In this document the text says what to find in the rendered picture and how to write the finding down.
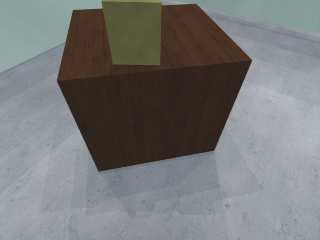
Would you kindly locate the carton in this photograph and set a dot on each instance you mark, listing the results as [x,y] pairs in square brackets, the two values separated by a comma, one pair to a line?
[134,31]

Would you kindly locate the pedestal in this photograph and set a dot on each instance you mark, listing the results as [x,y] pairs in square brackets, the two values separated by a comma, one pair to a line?
[135,114]

